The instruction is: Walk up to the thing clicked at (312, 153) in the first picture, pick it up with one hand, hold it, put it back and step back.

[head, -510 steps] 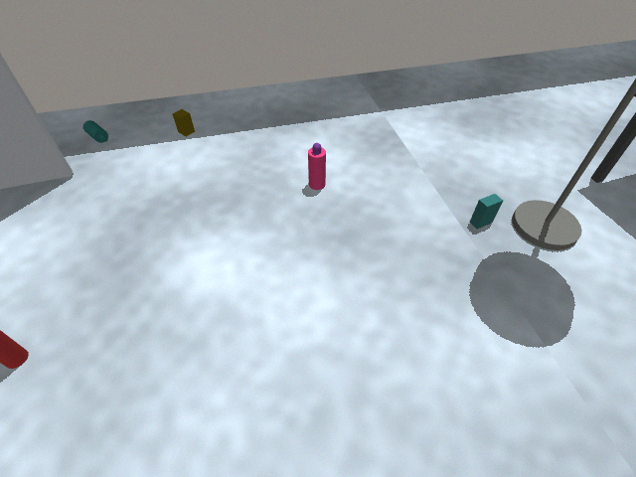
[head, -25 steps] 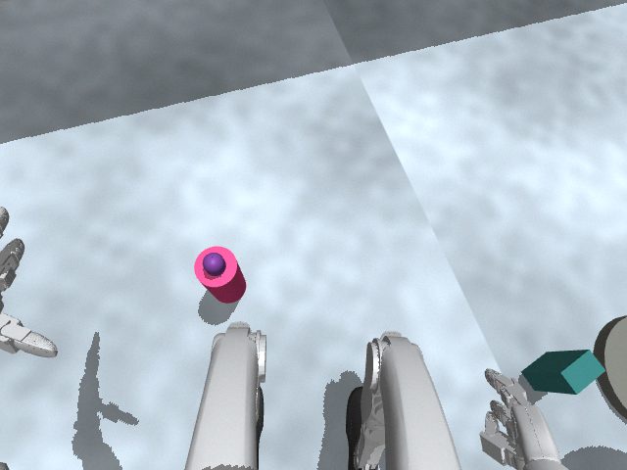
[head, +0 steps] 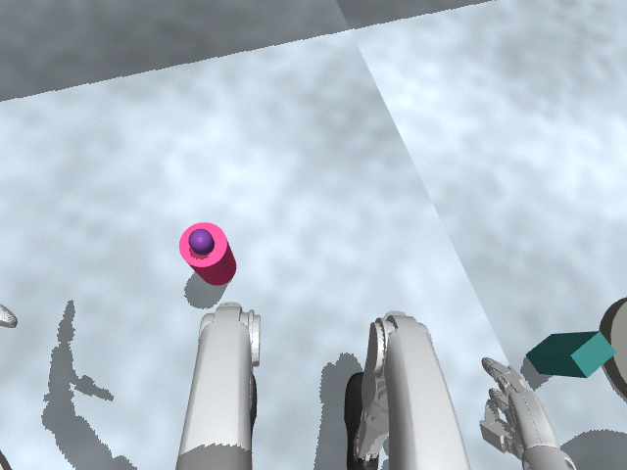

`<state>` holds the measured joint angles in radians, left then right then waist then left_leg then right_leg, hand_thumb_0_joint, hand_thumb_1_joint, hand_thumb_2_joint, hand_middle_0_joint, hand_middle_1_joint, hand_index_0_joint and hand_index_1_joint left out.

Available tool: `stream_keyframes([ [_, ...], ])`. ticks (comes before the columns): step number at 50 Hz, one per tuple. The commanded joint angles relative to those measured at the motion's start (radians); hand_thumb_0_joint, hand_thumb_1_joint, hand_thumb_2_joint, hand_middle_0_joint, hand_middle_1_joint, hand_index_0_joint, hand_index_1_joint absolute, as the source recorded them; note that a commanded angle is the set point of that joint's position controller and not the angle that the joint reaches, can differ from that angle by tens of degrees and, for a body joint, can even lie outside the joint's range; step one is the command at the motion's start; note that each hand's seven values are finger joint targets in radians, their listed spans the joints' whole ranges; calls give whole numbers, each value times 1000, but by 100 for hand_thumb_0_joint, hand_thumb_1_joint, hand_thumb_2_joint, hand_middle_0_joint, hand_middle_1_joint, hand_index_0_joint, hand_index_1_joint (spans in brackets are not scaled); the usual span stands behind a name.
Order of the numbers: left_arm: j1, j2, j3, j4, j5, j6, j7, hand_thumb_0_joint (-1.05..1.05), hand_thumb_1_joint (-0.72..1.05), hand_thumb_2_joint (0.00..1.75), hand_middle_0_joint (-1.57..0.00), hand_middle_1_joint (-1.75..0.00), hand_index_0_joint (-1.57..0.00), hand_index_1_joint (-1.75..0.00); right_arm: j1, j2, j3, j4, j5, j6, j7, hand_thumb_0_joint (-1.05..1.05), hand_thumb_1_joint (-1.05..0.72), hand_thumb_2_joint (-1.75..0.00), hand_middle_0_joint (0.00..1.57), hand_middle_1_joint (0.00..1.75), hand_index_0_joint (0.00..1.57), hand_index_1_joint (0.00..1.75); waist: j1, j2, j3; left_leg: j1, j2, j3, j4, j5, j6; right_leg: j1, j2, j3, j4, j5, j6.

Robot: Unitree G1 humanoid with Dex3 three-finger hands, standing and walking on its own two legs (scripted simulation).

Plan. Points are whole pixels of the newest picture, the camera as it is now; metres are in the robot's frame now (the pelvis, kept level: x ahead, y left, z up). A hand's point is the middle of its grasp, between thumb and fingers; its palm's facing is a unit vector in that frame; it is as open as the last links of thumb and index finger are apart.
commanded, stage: go down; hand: left
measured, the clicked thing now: (209, 254) +0.42 +0.22 -0.34
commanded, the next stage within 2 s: approach in 0.66 s
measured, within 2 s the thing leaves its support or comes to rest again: neither
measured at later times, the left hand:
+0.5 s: hand out of the picture +0.35 +0.40 -0.05, palm faces +0.16 -0.98 -0.11, open 17.7 cm
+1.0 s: hand (14, 238) +0.36 +0.41 -0.08, palm faces +0.18 -0.98 -0.04, open 17.7 cm
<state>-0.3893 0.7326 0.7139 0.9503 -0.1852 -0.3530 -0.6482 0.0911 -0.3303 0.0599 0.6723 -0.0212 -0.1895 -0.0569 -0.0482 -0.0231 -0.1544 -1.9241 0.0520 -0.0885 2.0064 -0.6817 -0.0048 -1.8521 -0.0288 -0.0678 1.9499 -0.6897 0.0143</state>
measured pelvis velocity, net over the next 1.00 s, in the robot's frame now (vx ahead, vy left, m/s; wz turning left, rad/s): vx -0.01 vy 0.00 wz -0.03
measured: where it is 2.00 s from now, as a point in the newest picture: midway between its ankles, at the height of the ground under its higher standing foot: (299, 443)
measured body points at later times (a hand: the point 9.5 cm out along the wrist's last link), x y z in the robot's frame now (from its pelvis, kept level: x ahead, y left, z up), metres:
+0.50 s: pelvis -0.01 +0.00 -0.04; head +0.20 +0.05 +0.36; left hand +0.33 +0.45 -0.04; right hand +0.16 -0.28 -0.14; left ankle +0.07 +0.12 -0.43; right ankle +0.08 -0.13 -0.43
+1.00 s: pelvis -0.01 +0.00 -0.07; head +0.20 +0.07 +0.32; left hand +0.34 +0.46 -0.08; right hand +0.16 -0.28 -0.17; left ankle +0.07 +0.12 -0.43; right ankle +0.08 -0.13 -0.43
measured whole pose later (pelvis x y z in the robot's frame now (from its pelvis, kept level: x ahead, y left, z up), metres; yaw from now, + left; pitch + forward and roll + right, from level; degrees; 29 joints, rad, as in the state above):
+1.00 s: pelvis -0.01 +0.00 -0.07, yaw -2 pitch +33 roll -7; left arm -0.55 0.86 0.80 1.14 -0.27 -0.47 -0.76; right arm 0.08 -0.36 0.11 0.68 -0.05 -0.21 -0.04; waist -0.08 -0.05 -0.10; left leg -2.12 0.05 -0.11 2.23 -0.69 0.00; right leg -2.04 -0.02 -0.07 2.16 -0.70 0.02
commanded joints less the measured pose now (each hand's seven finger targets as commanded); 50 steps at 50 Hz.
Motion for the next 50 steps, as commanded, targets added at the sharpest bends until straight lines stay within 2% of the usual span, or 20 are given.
stream_keyframes([
  [1,-140,409,86,-170,-34,-57,-13,0,-57,7,-5,-5,-4,-6,108,-216,-75,-65,-1,-29,-18,0,-92,-91,20,30,20,30,48,219,-580,494,-16,5,-253,203,22,222,32,-2,-189,171,-54],
  [3,-153,416,93,-154,-35,-54,-16,0,-56,7,-5,-5,-4,-6,110,-220,-74,-61,-2,-29,-17,0,-92,-91,20,30,20,30,47,235,-558,476,-14,-2,-256,175,18,207,32,-7,-169,157,-54],
  [6,-177,437,104,-159,-39,-56,-20,0,-59,7,-5,-4,-3,-5,109,-219,-70,-66,-2,-27,-18,0,-92,-91,20,30,20,30,43,215,-582,439,-18,10,-231,168,23,219,32,-5,-167,153,-52],
  [11,-189,452,101,-139,-41,-50,-29,0,-57,7,-5,-4,-3,-5,102,-228,-68,-73,2,-30,-18,0,-92,-91,20,30,20,30,42,217,-537,406,-13,-2,-239,82,24,173,36,-13,-150,99,-52],
  [13,-209,468,110,-158,-41,-54,-35,0,-58,7,-5,-4,-3,-5,107,-232,-66,-66,2,-28,-17,0,-92,-91,20,30,20,30,44,256,-555,433,-11,-14,-237,106,18,143,34,-19,-119,119,-54],
  [15,-190,464,116,-134,-49,-48,-41,0,-59,7,-5,-4,-3,-5,118,-228,-63,-66,2,-29,-17,0,-92,-91,20,30,20,30,38,217,-568,408,-16,2,-207,139,22,174,34,-17,-127,136,-52],
  [18,-200,476,122,-129,-53,-53,-53,0,-61,7,-5,-4,-3,-5,115,-230,-57,-59,1,-29,-18,0,-92,-91,20,30,20,30,45,245,-560,414,-15,2,-199,155,21,151,33,-16,-109,147,-55],
  [21,-231,487,124,-134,-53,-53,-60,0,-60,7,-5,-4,-3,-5,121,-235,-61,-58,0,-29,-18,0,-92,-91,20,30,20,30,30,232,-572,400,-16,4,-179,141,23,142,34,-18,-102,138,-53],
  [22,-214,495,136,-121,-58,-53,-61,0,-59,7,-5,-4,-3,-5,122,-236,-56,-58,-1,-30,-17,0,-92,-91,20,30,20,30,41,228,-575,392,-18,12,-173,163,23,169,34,-14,-101,154,-52],
  [23,-220,497,133,-114,-53,-52,-64,0,-60,7,-5,-4,-3,-5,121,-235,-58,-56,-1,-29,-18,0,-92,-91,20,30,20,30,30,221,-569,370,-20,14,-167,145,25,161,34,-15,-102,139,-52],
  [25,-227,515,141,-117,-55,-52,-63,0,-60,7,-5,-4,-3,-6,120,-230,-55,-61,-3,-30,-16,0,-92,-91,20,30,20,30,37,194,-570,334,-22,27,-154,131,30,189,36,-7,-115,122,-48],
  [28,-222,513,140,-111,-58,-53,-72,0,-59,7,-5,-3,-3,-5,112,-232,-56,-57,-3,-31,-16,0,-92,-91,20,30,20,30,43,209,-546,332,-19,28,-154,104,29,157,37,-3,-111,100,-48],
  [34,-229,520,150,-116,-61,-50,-83,0,-61,7,-5,-4,-3,-5,132,-237,-54,-51,-3,-29,-14,0,-92,-91,20,30,20,30,35,224,-580,362,-18,20,-139,181,24,150,37,-18,-76,159,-53],
  [37,-250,530,146,-115,-58,-53,-86,0,-60,7,-5,-4,-3,-5,127,-245,-56,-49,-3,-30,-15,0,-92,-91,20,30,20,30,32,242,-560,356,-17,12,-144,141,24,124,37,-21,-69,134,-55],
  [38,-243,525,146,-110,-57,-53,-85,0,-61,11,-8,-7,-4,-11,121,-243,-54,-48,-4,-30,-14,0,-93,-91,20,30,20,30,38,251,-559,372,-15,4,-145,154,20,105,37,-23,-57,145,-55],
  [39,-252,541,155,-100,-57,-55,-88,0,-61,4,-8,-5,-5,-7,127,-248,-55,-46,-4,-30,-14,0,-90,-91,20,30,20,30,30,258,-551,360,-16,4,-142,142,21,97,37,-25,-52,134,-56],
  [44,-274,450,129,9,-96,-100,-113,0,-61,1,-8,-5,-6,-7,109,-242,-40,-40,-11,-39,-6,0,-91,-91,20,30,20,30,-8,192,-465,274,-17,4,-74,137,26,34,39,-29,-20,128,-54],
  [45,-283,437,125,20,-104,-122,-118,0,-61,2,-8,-5,-5,-8,119,-242,-35,-35,-15,-40,-2,0,-92,-91,20,30,20,30,-26,176,-465,256,-18,5,-55,148,27,50,41,-34,-14,138,-52],
  [46,-293,436,123,33,-111,-145,-121,0,-61,2,-8,-6,-5,-8,109,-245,-34,-36,-16,-45,1,0,-91,-91,20,30,20,30,-23,163,-454,229,-18,7,-43,125,28,42,43,-36,-4,119,-52],
  [50,-319,382,98,103,-143,-240,-128,0,-60,3,-8,-6,-5,-8,86,-259,-11,-44,-38,-52,16,0,-91,-90,20,30,20,30,-51,138,-438,191,-14,9,21,109,25,38,52,-50,26,108,-47],
])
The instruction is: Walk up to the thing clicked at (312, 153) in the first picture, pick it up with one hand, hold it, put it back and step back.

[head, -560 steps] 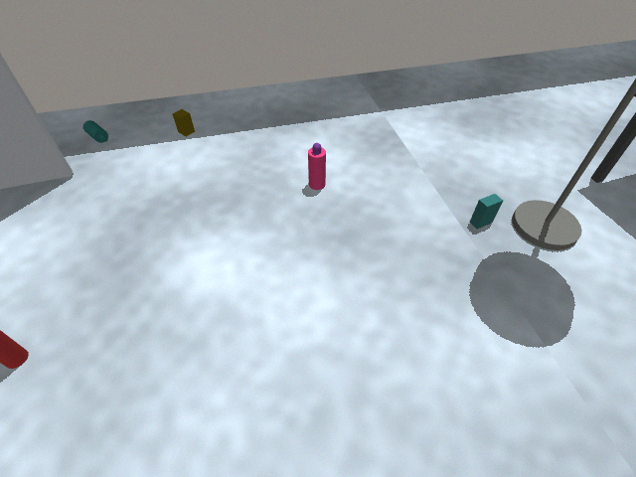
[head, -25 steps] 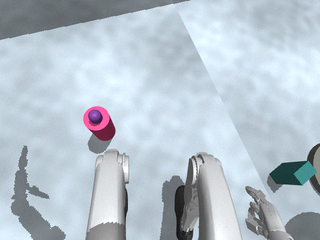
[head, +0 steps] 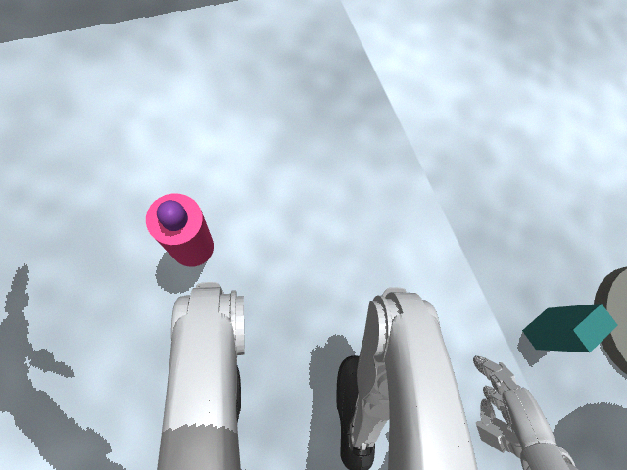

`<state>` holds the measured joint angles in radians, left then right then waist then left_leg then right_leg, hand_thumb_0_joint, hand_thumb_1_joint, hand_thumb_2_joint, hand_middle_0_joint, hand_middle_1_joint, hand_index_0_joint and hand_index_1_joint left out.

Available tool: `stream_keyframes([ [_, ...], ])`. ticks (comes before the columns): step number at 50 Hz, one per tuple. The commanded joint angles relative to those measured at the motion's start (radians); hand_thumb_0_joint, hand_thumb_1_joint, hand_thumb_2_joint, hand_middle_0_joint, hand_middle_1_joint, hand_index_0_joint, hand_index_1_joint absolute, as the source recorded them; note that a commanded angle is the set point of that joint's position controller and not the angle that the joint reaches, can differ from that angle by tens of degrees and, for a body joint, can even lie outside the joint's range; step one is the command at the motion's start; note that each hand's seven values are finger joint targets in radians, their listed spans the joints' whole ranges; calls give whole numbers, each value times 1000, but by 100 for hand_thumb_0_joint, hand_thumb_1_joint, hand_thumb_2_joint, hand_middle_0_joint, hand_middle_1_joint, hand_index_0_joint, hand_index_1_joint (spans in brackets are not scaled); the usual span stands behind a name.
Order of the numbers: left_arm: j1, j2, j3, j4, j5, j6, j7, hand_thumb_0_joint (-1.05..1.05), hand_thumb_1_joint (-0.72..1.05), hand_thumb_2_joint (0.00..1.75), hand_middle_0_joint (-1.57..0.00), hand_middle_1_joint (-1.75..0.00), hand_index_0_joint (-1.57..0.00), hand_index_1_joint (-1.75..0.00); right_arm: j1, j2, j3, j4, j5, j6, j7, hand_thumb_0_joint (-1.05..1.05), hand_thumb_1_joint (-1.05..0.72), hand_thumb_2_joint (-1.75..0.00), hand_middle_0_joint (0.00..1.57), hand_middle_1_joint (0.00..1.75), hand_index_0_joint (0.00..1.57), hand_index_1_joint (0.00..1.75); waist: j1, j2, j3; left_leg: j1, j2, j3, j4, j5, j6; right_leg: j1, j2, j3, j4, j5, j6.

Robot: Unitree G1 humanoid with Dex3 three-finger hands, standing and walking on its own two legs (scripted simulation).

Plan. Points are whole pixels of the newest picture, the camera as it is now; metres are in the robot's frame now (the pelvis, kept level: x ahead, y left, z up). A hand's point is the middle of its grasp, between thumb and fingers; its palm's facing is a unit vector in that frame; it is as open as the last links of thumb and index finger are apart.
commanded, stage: approach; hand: left
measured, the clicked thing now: (182, 231) +0.43 +0.23 -0.27
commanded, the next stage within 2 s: close in in 0.30 s
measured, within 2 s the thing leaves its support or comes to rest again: neither
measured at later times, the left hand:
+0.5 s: hand (122, 243) +0.39 +0.31 -0.22, palm faces +0.08 -0.99 +0.06, open 17.7 cm
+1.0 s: hand (166, 246) +0.40 +0.25 -0.25, palm faces +0.12 -0.99 +0.05, open 17.7 cm
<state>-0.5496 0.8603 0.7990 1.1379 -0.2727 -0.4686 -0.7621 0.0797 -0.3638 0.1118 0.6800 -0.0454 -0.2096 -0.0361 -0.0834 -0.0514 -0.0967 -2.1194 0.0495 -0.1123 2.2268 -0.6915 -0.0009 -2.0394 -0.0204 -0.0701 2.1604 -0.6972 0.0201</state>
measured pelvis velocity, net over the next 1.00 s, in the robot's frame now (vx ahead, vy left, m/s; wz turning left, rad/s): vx -0.02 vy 0.01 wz -0.14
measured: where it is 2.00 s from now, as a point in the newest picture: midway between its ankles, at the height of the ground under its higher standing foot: (289, 434)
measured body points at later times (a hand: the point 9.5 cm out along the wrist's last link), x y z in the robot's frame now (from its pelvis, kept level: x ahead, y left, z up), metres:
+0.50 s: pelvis -0.01 +0.00 -0.10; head +0.22 +0.13 +0.27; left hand +0.38 +0.36 -0.23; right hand +0.15 -0.27 -0.16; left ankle +0.08 +0.13 -0.36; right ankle +0.09 -0.13 -0.36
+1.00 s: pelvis -0.02 +0.01 -0.11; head +0.20 +0.16 +0.25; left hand +0.38 +0.30 -0.25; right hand +0.14 -0.26 -0.15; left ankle +0.08 +0.13 -0.36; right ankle +0.09 -0.13 -0.36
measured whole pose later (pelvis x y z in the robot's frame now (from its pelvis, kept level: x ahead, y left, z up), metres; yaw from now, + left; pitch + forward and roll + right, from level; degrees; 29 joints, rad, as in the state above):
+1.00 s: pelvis -0.02 +0.01 -0.11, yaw -8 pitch +14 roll -15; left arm -0.53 0.69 0.53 1.33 -0.20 -1.03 -0.29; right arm -0.14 -0.38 0.39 0.62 -0.29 -0.06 0.13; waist -0.21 -0.22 0.21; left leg -2.24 0.04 -0.32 2.65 -0.69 0.00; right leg -2.08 0.05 -0.20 2.44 -0.63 0.06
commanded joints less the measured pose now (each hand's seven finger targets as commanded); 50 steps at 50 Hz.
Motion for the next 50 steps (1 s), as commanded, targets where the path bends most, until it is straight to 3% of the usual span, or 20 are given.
stream_keyframes([
  [1,-153,237,5,-66,-64,-145,-15,0,-60,2,-8,-5,-5,-7,84,-232,-59,-49,-18,-33,-2,0,-90,-90,20,30,20,30,-16,162,-481,375,-11,32,-187,108,21,213,44,-54,-173,107,-53],
  [7,-211,336,49,-102,-59,-268,4,0,-59,2,-8,-6,-6,-7,61,-266,-20,-43,-65,-17,19,0,-91,-90,20,30,20,30,-5,273,-552,427,3,15,-99,198,-1,201,53,-81,-62,178,-57],
  [8,-233,354,60,-183,-58,-291,8,0,-60,2,-8,-6,-6,-8,31,-272,-14,-67,-70,-12,23,0,-92,-91,20,30,20,30,2,322,-592,463,6,8,-94,202,-7,191,53,-86,-44,178,-59],
  [9,-182,348,59,-124,-49,-295,12,0,-59,3,-8,-7,-5,-8,27,-276,-5,-60,-78,-6,28,0,-91,-91,20,30,20,30,2,350,-566,470,9,5,-95,220,-12,179,54,-92,-22,187,-62],
  [10,-144,293,25,-23,-45,-294,12,0,-59,3,-8,-6,-5,-8,27,-278,2,-43,-88,5,31,0,-91,-91,20,30,20,30,-21,327,-515,439,11,2,-81,213,-12,169,59,-101,-14,188,-61],
  [11,-166,289,17,-60,-45,-309,16,0,-61,4,-8,-6,-5,-8,18,-287,8,-50,-94,12,35,0,-92,-91,20,30,20,30,-35,324,-502,420,12,-7,-69,198,-11,161,60,-113,-5,184,-60],
  [13,-162,341,31,-85,-33,-336,31,0,-61,3,-8,-7,-6,-9,-14,-292,25,-50,-105,27,36,0,-92,-91,20,30,20,30,-18,375,-499,432,16,-12,-73,176,-14,159,62,-121,12,171,-60],
  [15,-159,305,6,-94,-25,-356,37,0,-61,4,-8,-8,-5,-9,-19,-300,35,-53,-124,41,45,0,-92,-91,20,30,20,30,-42,401,-517,445,21,-19,-44,192,-19,178,65,-132,34,194,-57],
  [16,-166,263,-21,-83,-29,-367,40,0,-61,3,-8,-8,-6,-10,-36,-305,40,-56,-129,45,48,0,-93,-91,20,30,20,30,-66,385,-507,433,22,-26,-24,177,-16,163,66,-140,37,190,-54],
  [19,-170,225,-50,-43,-37,-401,76,0,-61,4,-7,-8,-5,-10,-66,-313,64,-51,-144,54,54,0,-93,-91,20,30,20,30,-96,358,-444,387,21,-33,15,157,-12,162,71,-152,47,192,-49],
  [23,-137,210,-71,41,-25,-459,137,0,-61,0,-7,-9,-7,-9,-109,-319,105,-64,-168,74,67,0,-93,-91,20,30,20,30,-101,316,-383,336,23,-51,54,145,-12,172,81,-173,70,184,-46],
  [28,-146,170,-85,59,-10,-533,239,0,-61,1,-7,-10,-7,-9,-154,-337,135,-78,-197,90,89,0,-93,-91,20,30,20,30,-116,318,-332,318,25,-68,72,105,-17,180,88,-199,81,174,-40],
  [31,-154,165,-103,39,17,-565,300,0,-61,1,-7,-9,-7,-8,-160,-341,142,-74,-212,97,101,0,-93,-90,20,30,20,30,-119,336,-309,299,25,-70,75,85,-18,193,90,-207,86,174,-37],
  [34,-157,116,-157,31,46,-581,348,0,-61,0,-7,-8,-7,-7,-179,-345,146,-78,-224,108,113,0,-94,-91,20,30,20,30,-137,366,-280,307,27,-83,66,85,-27,167,90,-220,99,182,-39],
  [42,-143,7,-253,40,44,-610,415,0,-61,0,-6,-6,-7,-5,-194,-353,152,-88,-239,131,134,0,-94,-90,20,30,20,30,-176,316,-243,278,19,-108,78,63,-25,166,94,-243,106,186,-35],
  [43,-139,8,-250,41,44,-615,431,0,-61,0,-6,-7,-7,-6,-195,-351,154,-90,-239,131,137,0,-93,-90,20,30,20,30,-166,306,-232,263,18,-104,81,65,-22,173,95,-239,102,187,-36],
  [46,-161,-3,-271,59,57,-630,466,0,-61,2,-6,-6,-6,-6,-195,-344,165,-98,-245,142,144,0,-93,-90,20,30,20,30,-184,280,-228,246,14,-109,91,57,-20,185,99,-242,96,184,-32],
  [50,-173,-4,-286,62,79,-650,500,0,-60,4,-6,-7,-7,-7,-212,-342,172,-104,-256,153,150,0,-92,-90,20,30,20,30,-183,287,-213,255,19,-116,84,36,-22,175,100,-244,97,169,-32],
])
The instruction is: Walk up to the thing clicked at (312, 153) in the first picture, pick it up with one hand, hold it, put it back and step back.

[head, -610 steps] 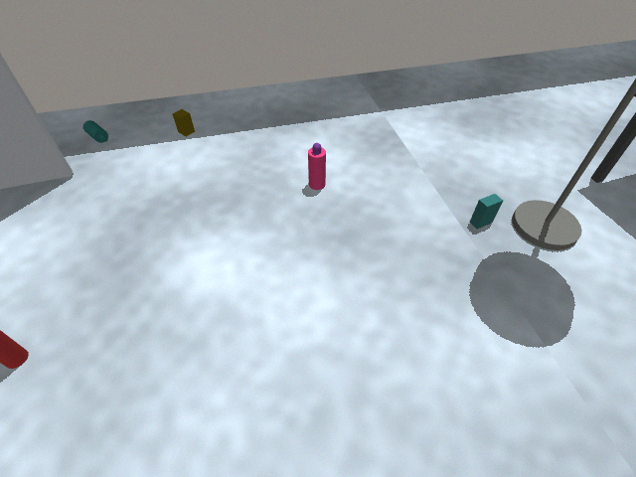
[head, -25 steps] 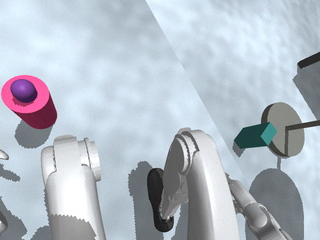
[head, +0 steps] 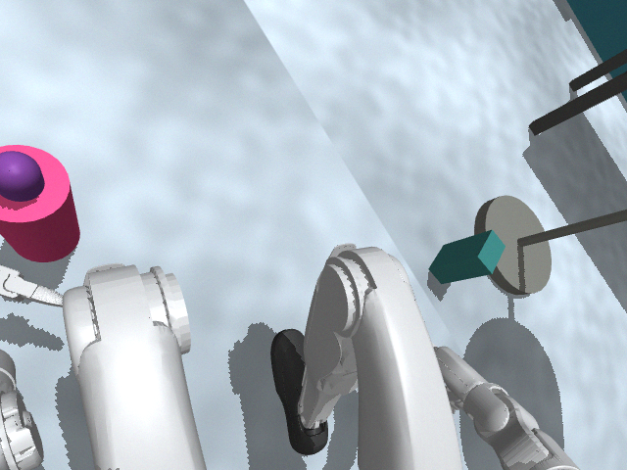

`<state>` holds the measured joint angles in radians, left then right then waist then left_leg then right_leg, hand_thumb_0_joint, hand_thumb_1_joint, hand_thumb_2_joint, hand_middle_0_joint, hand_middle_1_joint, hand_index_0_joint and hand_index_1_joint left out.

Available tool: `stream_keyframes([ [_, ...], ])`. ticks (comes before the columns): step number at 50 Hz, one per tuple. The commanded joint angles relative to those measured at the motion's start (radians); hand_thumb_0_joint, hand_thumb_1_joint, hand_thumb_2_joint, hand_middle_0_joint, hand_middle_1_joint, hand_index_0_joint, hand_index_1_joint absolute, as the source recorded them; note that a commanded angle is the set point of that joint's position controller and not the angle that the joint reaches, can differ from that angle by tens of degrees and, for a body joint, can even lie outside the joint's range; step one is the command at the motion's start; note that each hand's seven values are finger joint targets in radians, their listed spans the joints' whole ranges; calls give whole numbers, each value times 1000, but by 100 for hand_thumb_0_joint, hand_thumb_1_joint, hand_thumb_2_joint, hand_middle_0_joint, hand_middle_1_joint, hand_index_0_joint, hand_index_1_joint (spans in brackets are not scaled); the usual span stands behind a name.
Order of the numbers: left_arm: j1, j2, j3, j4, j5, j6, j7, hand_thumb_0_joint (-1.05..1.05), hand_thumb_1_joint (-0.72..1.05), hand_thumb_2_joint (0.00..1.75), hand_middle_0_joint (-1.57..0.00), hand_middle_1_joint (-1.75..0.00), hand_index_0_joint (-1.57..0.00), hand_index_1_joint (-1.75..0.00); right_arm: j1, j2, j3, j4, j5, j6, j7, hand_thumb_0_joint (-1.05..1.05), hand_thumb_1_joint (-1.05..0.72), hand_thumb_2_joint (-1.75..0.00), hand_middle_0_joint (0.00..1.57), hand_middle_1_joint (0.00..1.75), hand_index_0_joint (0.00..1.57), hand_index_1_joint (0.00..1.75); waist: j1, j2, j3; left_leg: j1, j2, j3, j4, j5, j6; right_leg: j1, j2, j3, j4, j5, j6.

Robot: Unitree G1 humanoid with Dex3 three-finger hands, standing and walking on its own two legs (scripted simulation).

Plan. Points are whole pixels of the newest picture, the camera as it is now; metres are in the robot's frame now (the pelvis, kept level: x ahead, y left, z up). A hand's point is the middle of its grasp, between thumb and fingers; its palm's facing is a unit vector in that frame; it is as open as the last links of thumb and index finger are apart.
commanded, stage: close in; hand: left
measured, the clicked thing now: (32, 207) +0.42 +0.28 -0.16
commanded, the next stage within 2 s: rest palm in 0.22 s
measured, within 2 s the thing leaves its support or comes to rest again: leaves its support in 1.22 s
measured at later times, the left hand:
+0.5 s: hand (31, 224) +0.39 +0.27 -0.16, palm faces +0.29 -0.96 +0.04, open 16.6 cm
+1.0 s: hand (35, 213) +0.41 +0.27 -0.16, palm faces +0.30 -0.95 +0.03, open 11.1 cm
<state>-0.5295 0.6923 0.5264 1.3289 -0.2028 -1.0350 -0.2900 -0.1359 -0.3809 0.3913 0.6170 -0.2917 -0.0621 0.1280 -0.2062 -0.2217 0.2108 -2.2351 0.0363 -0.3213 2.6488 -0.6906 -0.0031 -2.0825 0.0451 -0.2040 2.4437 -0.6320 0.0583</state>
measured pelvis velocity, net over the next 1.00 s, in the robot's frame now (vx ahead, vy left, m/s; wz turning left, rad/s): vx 0.00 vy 0.00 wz -0.03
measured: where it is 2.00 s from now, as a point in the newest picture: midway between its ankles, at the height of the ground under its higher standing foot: (228, 439)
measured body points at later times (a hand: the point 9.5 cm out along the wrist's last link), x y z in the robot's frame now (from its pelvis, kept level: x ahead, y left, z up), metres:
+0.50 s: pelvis +0.00 +0.00 +0.00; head +0.21 +0.18 +0.35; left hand +0.37 +0.32 -0.16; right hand +0.19 -0.24 -0.04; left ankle +0.08 +0.13 -0.25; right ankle +0.13 -0.12 -0.25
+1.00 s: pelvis +0.00 +0.00 +0.00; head +0.22 +0.19 +0.35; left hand +0.39 +0.32 -0.16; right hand +0.18 -0.24 -0.04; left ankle +0.08 +0.13 -0.25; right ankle +0.13 -0.12 -0.25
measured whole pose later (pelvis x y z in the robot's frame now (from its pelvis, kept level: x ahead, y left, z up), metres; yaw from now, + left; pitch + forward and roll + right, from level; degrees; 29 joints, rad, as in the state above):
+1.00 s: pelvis +0.00 +0.00 +0.00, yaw -2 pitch +13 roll -16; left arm -0.58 0.73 0.45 1.34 -0.14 -1.09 -0.08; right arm -0.17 -0.36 0.46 0.58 -0.33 0.00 0.15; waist -0.22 -0.26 0.26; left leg -2.23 0.04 -0.36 2.66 -0.71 -0.01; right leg -2.07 0.06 -0.23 2.43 -0.63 0.07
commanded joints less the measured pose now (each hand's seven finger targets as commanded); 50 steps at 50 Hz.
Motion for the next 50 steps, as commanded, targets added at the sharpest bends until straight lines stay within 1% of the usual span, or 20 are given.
stream_keyframes([
  [1,-198,186,-5,-130,18,-88,40,0,-59,6,-6,-7,-6,-7,5,-325,-106,-42,-11,9,-12,0,-92,-90,20,30,20,30,-56,465,-515,363,32,98,-337,27,-18,224,37,-108,-189,96,-71],
  [3,-196,166,-21,-122,23,-95,51,0,-60,7,-6,-8,-6,-7,-2,-328,-100,-47,-16,13,-10,0,-92,-90,20,30,20,30,-67,475,-508,370,32,90,-340,21,-22,214,36,-112,-183,96,-71],
  [5,-197,192,-3,-142,30,-105,70,0,-58,6,-6,-7,-6,-7,-2,-328,-97,-48,-20,18,-8,0,-92,-90,20,30,20,30,-58,484,-513,372,33,89,-343,25,-22,225,36,-112,-181,102,-71],
  [6,-188,182,-7,-132,30,-106,78,0,-58,7,-6,-7,-6,-7,-2,-327,-95,-50,-21,21,-6,0,-92,-90,20,30,20,30,-54,480,-525,376,32,88,-341,34,-24,226,39,-113,-180,107,-73],
  [7,-193,173,-17,-125,30,-110,82,0,-57,7,-6,-7,-6,-7,-7,-327,-91,-54,-23,22,-6,0,-92,-90,20,30,20,30,-66,481,-520,373,31,86,-340,32,-24,225,39,-116,-179,106,-73],
  [8,-182,169,-20,-130,33,-112,87,0,-56,9,-6,-8,-6,-7,-9,-328,-92,-56,-24,23,-4,0,-92,-90,20,30,20,30,-59,487,-523,379,31,85,-343,29,-25,223,39,-116,-178,106,-74],
  [15,-186,131,-69,-142,40,-120,119,0,-55,10,-6,-8,-6,-8,2,-330,-85,-46,-30,31,1,0,-92,-91,20,30,20,30,-79,496,-529,404,29,76,-332,97,-30,246,40,-118,-170,172,-71],
  [19,-185,139,-54,-125,29,-126,140,0,-48,15,-14,-11,-13,-12,-7,-324,-74,-51,-29,37,4,0,-91,-91,20,30,20,30,-76,459,-524,367,26,81,-319,70,-21,258,45,-121,-185,150,-69],
  [22,-214,161,-47,-138,36,-137,158,0,-28,29,-30,-27,-29,-28,-10,-324,-68,-52,-34,41,4,0,-90,-90,20,30,20,30,-84,463,-522,365,28,77,-318,56,-20,259,46,-123,-186,139,-69],
  [23,-220,183,-40,-142,40,-141,163,0,-23,32,-33,-29,-32,-30,-12,-323,-64,-55,-33,42,5,0,-90,-90,20,30,20,30,-76,462,-520,353,29,79,-318,44,-18,263,48,-121,-189,129,-71],
  [25,-204,169,-54,-125,50,-138,163,0,-13,37,-37,-32,-35,-33,-14,-321,-67,-52,-35,45,3,0,-90,-90,20,30,20,30,-78,468,-515,365,31,83,-317,49,-20,251,49,-118,-189,133,-71],
  [27,-218,161,-62,-124,47,-142,164,0,-6,40,-40,-35,-39,-36,-9,-324,-63,-52,-39,48,4,0,-89,-90,20,30,20,30,-93,465,-524,367,31,79,-314,54,-20,263,51,-123,-191,141,-70],
  [29,-213,163,-58,-126,48,-139,167,0,2,44,-44,-39,-43,-40,-10,-326,-62,-55,-38,50,2,0,-89,-90,20,30,20,30,-87,472,-521,386,34,68,-327,68,-25,257,49,-129,-185,151,-71],
  [30,-218,184,-59,-126,52,-139,169,0,5,45,-45,-40,-44,-41,-6,-327,-61,-49,-37,52,2,0,-89,-90,20,30,20,30,-85,480,-517,382,35,70,-325,63,-24,253,51,-126,-184,146,-71],
  [31,-204,158,-71,-105,51,-135,168,0,10,49,-47,-43,-46,-44,-4,-324,-59,-53,-39,55,4,0,-89,-90,20,30,20,30,-92,468,-528,380,32,72,-318,70,-23,268,53,-128,-189,154,-70],
  [33,-211,161,-79,-120,54,-134,169,0,19,52,-52,-47,-51,-48,-6,-326,-58,-47,-39,55,2,0,-89,-90,20,30,20,30,-91,486,-523,394,35,68,-319,93,-26,262,52,-126,-180,173,-71],
  [38,-222,166,-69,-120,55,-127,188,0,34,64,-65,-59,-63,-60,-7,-327,-56,-54,-39,63,2,0,-88,-90,20,30,20,30,-94,479,-508,392,38,56,-326,92,-27,263,51,-132,-180,173,-69],
  [40,-246,174,-73,-119,54,-129,192,0,29,71,-73,-69,-72,-70,-13,-327,-52,-56,-39,64,3,0,-88,-90,20,30,20,30,-99,475,-501,376,37,60,-322,70,-24,254,53,-131,-185,156,-71],
  [42,-238,156,-91,-121,60,-127,195,0,34,78,-79,-76,-77,-76,-9,-327,-55,-54,-41,67,3,0,-88,-90,20,30,20,30,-103,474,-496,382,37,59,-326,71,-24,258,53,-134,-190,157,-68],
  [50,-263,184,-75,-148,63,-127,215,0,34,97,-97,-98,-97,-99,-6,-320,-53,-56,-42,70,2,0,-89,-90,20,30,20,30,-94,476,-513,379,38,67,-319,63,-20,270,58,-127,-201,155,-69],
])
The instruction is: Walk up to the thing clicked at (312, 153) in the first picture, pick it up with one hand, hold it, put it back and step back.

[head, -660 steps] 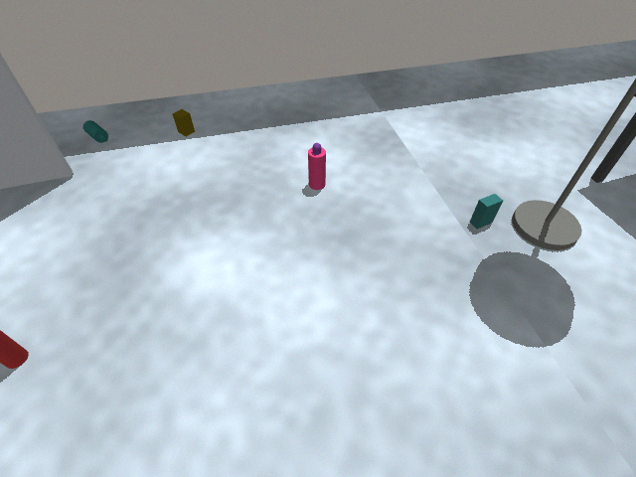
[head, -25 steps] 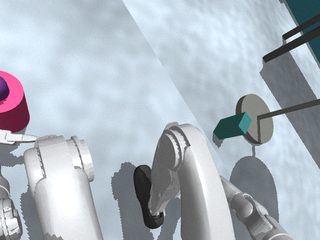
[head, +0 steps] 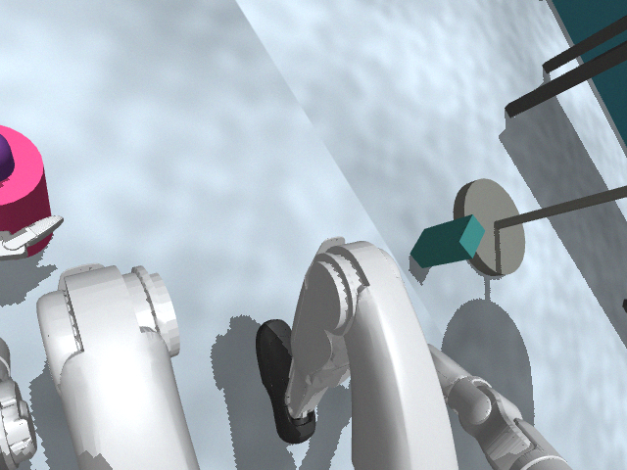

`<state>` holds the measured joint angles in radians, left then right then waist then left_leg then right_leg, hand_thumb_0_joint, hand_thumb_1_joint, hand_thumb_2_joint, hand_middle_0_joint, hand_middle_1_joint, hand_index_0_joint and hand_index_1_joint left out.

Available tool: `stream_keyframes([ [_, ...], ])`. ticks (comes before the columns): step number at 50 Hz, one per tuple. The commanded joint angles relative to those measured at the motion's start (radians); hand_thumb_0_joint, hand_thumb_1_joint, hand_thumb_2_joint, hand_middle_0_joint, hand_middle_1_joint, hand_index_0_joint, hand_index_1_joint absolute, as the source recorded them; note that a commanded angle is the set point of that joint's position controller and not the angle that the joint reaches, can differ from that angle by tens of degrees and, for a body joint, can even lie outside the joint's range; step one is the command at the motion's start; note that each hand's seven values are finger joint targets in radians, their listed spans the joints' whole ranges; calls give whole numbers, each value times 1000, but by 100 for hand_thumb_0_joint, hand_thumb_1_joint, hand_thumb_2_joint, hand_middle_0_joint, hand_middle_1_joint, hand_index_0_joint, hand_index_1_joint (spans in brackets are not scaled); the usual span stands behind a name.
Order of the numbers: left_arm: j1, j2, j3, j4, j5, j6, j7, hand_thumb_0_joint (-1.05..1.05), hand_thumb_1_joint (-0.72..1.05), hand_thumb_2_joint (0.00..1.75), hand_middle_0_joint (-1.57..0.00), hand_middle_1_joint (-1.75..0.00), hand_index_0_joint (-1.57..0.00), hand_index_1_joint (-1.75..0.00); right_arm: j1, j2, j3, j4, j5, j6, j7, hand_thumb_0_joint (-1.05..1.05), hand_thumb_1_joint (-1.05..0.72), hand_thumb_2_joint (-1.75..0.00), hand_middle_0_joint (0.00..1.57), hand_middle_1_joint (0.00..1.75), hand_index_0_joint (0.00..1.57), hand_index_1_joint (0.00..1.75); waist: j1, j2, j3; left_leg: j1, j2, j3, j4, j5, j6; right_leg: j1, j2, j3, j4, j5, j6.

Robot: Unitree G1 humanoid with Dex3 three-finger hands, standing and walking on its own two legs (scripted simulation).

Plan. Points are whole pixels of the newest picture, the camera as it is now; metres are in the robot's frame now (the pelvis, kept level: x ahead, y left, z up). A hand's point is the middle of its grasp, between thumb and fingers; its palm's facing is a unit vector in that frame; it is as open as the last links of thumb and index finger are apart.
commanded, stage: settle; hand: left
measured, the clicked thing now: (0, 194) +0.42 +0.28 -0.16
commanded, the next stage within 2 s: lift in 1.94 s
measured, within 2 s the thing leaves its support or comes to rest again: leaves its support in 0.22 s
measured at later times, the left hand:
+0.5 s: hand out of the picture +0.40 +0.29 -0.13, palm faces +0.32 -0.95 +0.02, open 11.3 cm
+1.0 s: hand out of the picture +0.38 +0.31 -0.01, palm faces +0.31 -0.95 -0.04, open 11.4 cm
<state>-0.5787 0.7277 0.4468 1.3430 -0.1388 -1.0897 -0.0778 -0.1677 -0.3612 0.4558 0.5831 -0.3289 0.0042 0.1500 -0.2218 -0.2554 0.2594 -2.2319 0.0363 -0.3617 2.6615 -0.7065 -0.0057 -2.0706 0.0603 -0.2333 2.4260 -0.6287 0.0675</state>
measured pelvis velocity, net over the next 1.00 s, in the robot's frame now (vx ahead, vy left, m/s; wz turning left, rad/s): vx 0.01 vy -0.01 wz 0.11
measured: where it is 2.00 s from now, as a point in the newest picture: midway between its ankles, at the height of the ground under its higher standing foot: (215, 433)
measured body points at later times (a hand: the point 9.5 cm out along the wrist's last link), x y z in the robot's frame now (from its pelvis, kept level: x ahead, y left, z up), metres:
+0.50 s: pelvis +0.00 +0.00 +0.01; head +0.20 +0.18 +0.36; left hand +0.38 +0.34 -0.12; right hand +0.19 -0.24 -0.04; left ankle +0.08 +0.13 -0.25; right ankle +0.14 -0.12 -0.25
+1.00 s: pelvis +0.01 -0.01 +0.04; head +0.19 +0.11 +0.43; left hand +0.36 +0.36 +0.00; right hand +0.21 -0.24 -0.06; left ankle +0.08 +0.13 -0.25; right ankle +0.14 -0.12 -0.25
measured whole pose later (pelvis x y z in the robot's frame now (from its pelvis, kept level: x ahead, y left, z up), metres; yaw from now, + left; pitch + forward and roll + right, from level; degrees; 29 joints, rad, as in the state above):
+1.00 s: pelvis +0.01 -0.01 +0.04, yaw +6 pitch +27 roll -10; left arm -0.47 0.49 0.37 0.80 -0.17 -0.69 -0.17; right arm 0.01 -0.30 0.14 0.64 -0.11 0.07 0.11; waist -0.11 -0.06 -0.03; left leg -2.26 0.04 -0.19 2.46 -0.69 0.00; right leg -2.15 0.00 -0.11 2.35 -0.68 0.03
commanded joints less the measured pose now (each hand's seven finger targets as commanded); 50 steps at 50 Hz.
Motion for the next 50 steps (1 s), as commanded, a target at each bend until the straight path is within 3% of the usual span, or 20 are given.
stream_keyframes([
  [1,-203,143,6,-146,-1,-68,7,0,37,100,-99,-101,-98,-101,32,-340,-114,-19,-7,5,-20,0,-88,-90,20,30,20,30,-84,515,-573,387,39,104,-331,100,-20,269,43,-101,-180,168,-78],
  [4,-208,145,6,-174,13,-67,20,0,34,105,-105,-108,-104,-109,26,-342,-121,-26,-7,9,-19,0,-89,-90,20,30,20,30,-76,546,-570,415,44,91,-354,109,-28,247,39,-107,-167,170,-81],
  [5,-194,164,25,-177,17,-64,24,0,34,108,-108,-111,-107,-112,27,-343,-122,-27,-6,12,-19,0,-88,-90,20,30,20,30,-68,552,-568,412,46,90,-360,99,-29,242,39,-108,-165,159,-83],
  [8,-183,143,14,-182,18,-58,23,0,38,119,-115,-122,-113,-124,32,-343,-126,-26,-7,14,-19,0,-91,-91,20,30,20,30,-77,555,-578,416,44,93,-356,112,-29,253,40,-105,-168,175,-82],
  [11,-193,159,11,-228,23,-52,24,0,37,121,-116,-123,-114,-126,35,-339,-131,-24,-1,16,-18,0,-91,-91,20,30,20,30,-67,572,-586,417,43,97,-361,118,-29,248,39,-101,-166,180,-84],
  [14,-179,131,4,-251,12,-36,19,0,34,123,-120,-128,-119,-131,53,-341,-143,-21,3,16,-16,0,-91,-91,20,30,20,30,-71,570,-606,426,42,99,-364,129,-28,256,37,-97,-169,191,-84],
  [21,-190,89,-22,-350,1,9,9,0,29,126,-122,-132,-121,-134,67,-325,-186,-26,32,15,-14,0,-90,-90,20,30,20,30,-45,557,-624,396,33,122,-382,72,-18,222,31,-80,-186,149,-86],
  [23,-171,100,-21,-382,7,31,3,0,26,125,-123,-132,-122,-135,84,-317,-203,-22,41,19,-14,0,-90,-90,20,30,20,30,-24,566,-646,391,30,138,-387,54,-14,221,31,-67,-195,130,-88],
  [26,-160,65,-33,-437,1,66,-3,0,27,124,-123,-132,-122,-134,102,-304,-227,-23,56,19,-15,0,-90,-90,20,30,20,30,-11,561,-682,385,25,152,-393,59,-10,224,28,-55,-204,136,-89],
  [29,-148,54,-23,-515,-6,105,-7,0,24,123,-123,-131,-122,-134,145,-295,-260,-11,76,26,-18,0,-90,-90,20,30,20,30,15,593,-748,424,22,160,-409,114,-14,220,22,-39,-197,171,-95],
  [33,-163,6,-55,-591,7,169,-14,0,23,123,-123,-133,-122,-135,166,-279,-303,-12,110,36,-22,0,-90,-90,20,30,20,30,23,618,-740,441,23,153,-462,87,-17,137,7,-27,-192,143,-103],
  [35,-139,-24,-75,-631,4,198,-27,0,20,123,-123,-133,-122,-135,171,-266,-325,-17,129,39,-26,0,-90,-90,20,30,20,30,36,600,-750,423,18,164,-476,46,-8,128,3,-17,-210,110,-103],
  [36,-138,-26,-65,-654,-2,216,-30,0,20,122,-123,-133,-122,-135,190,-258,-334,-14,136,39,-29,0,-90,-90,20,30,20,30,47,593,-777,427,14,176,-472,62,-6,152,3,-9,-223,123,-103],
  [37,-160,-38,-81,-678,-7,229,-36,0,21,120,-120,-130,-120,-132,201,-250,-339,-13,143,42,-30,0,-90,-90,20,30,20,30,40,586,-793,412,10,186,-476,65,-3,166,1,-2,-230,122,-102],
  [39,-136,-28,-61,-698,-18,258,-41,0,14,118,-119,-129,-118,-131,203,-232,-360,-12,166,44,-36,0,-90,-90,20,30,20,30,78,559,-811,386,3,208,-485,37,7,165,1,14,-250,87,-105],
  [42,-130,-78,-73,-702,-38,296,-56,0,13,116,-117,-127,-116,-129,227,-219,-380,-11,189,47,-43,0,-90,-90,20,30,20,30,65,498,-822,353,-4,219,-489,29,16,173,-2,24,-269,77,-103],
  [44,-116,-62,-57,-718,-37,315,-69,0,14,116,-116,-128,-116,-129,234,-215,-398,-5,204,47,-51,0,-90,-90,20,30,20,30,88,491,-833,378,-4,226,-503,50,16,162,-5,34,-277,82,-105],
  [47,-129,-89,-70,-751,-45,340,-100,0,10,116,-118,-129,-118,-131,256,-198,-416,4,221,51,-58,0,-89,-90,20,30,20,30,91,487,-868,396,-6,238,-518,73,16,172,-12,49,-285,93,-107],
  [48,-116,-82,-53,-749,-51,348,-105,0,8,116,-117,-129,-117,-131,247,-195,-423,-6,227,48,-61,0,-90,-90,20,30,20,30,105,470,-877,390,-7,246,-517,70,19,183,-11,56,-294,84,-107],
  [50,-132,-90,-45,-749,-62,362,-118,0,7,118,-118,-130,-118,-132,259,-189,-432,-1,238,44,-66,0,-90,-90,20,30,20,30,100,453,-895,398,-7,254,-517,83,22,197,-14,65,-304,92,-106],
])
